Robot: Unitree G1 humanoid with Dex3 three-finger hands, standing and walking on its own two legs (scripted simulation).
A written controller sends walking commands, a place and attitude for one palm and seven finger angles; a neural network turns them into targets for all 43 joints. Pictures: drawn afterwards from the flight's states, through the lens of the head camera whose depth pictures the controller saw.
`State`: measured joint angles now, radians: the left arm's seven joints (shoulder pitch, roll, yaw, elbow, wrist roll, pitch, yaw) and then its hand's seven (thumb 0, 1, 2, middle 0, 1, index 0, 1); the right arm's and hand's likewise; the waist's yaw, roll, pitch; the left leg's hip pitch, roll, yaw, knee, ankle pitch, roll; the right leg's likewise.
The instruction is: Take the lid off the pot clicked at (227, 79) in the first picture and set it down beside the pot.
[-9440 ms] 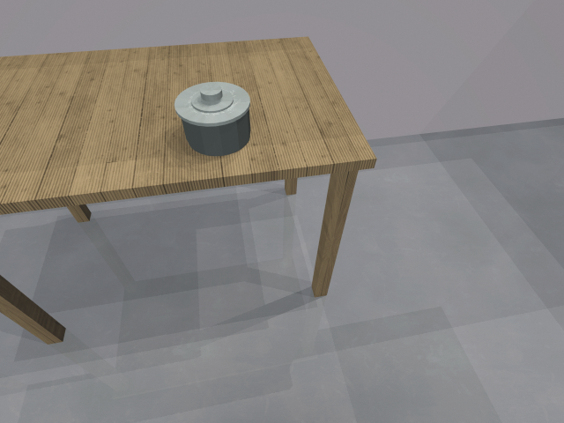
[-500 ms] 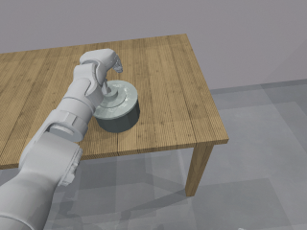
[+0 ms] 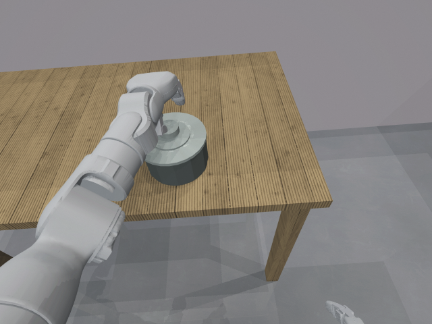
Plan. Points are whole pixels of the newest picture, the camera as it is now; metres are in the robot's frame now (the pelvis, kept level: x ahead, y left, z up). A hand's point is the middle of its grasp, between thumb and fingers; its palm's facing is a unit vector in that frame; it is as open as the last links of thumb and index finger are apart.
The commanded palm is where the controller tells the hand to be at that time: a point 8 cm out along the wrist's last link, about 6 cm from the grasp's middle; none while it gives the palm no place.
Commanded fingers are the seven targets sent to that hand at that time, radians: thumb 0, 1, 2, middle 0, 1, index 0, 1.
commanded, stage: move the open hand above the knob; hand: left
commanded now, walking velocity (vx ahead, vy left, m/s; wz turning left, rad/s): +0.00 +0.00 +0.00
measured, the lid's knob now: (168, 129) +0.50 +0.10 +0.08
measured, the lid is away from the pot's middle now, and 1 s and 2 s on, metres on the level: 0.00 0.01 0.01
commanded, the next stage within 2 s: lower the open fingers around the knob in 0.10 s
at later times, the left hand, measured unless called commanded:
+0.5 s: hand (162, 123) +0.47 +0.10 +0.13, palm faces -0.33 -0.07 -0.94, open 10.1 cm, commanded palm +0.46 +0.11 +0.19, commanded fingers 0.00 -0.30 1.45 -0.84 -0.08 -0.84 -0.08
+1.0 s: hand (162, 134) +0.46 +0.10 +0.10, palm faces -0.34 -0.07 -0.94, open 10.3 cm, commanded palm +0.46 +0.11 +0.16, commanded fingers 0.00 -0.30 1.45 -0.84 -0.08 -0.84 -0.08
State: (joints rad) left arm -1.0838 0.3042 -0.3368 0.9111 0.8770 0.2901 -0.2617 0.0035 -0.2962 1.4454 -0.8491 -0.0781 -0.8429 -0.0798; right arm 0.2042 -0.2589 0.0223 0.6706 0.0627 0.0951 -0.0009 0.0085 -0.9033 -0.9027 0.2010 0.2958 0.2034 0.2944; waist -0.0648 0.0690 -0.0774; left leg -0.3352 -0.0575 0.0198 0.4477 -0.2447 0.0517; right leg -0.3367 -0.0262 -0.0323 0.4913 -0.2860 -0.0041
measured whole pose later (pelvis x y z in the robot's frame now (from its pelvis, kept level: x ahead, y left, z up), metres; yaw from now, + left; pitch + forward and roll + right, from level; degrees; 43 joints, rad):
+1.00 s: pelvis +0.00 +0.00 +0.00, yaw -1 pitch +8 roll +0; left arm -1.01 0.30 -0.29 0.98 0.89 0.26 -0.22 0.00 -0.29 1.45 -0.85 -0.08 -0.82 -0.07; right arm 0.25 -0.26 0.02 0.68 0.06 0.13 -0.01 0.01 -0.90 -0.90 0.20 0.30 0.20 0.29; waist -0.09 0.07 -0.08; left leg -0.35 -0.04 0.04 0.46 -0.25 0.05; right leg -0.36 -0.01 -0.01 0.49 -0.27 -0.01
